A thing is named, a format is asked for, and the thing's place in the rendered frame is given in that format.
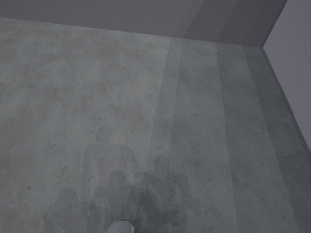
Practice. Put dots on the left robot thigh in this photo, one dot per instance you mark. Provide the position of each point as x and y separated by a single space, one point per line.
121 226

